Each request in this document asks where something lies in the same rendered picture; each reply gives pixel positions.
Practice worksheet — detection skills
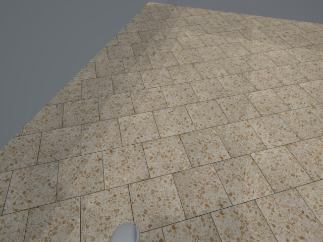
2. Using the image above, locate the left robot thigh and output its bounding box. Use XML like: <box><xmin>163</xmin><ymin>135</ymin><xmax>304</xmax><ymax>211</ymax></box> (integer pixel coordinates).
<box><xmin>109</xmin><ymin>223</ymin><xmax>140</xmax><ymax>242</ymax></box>

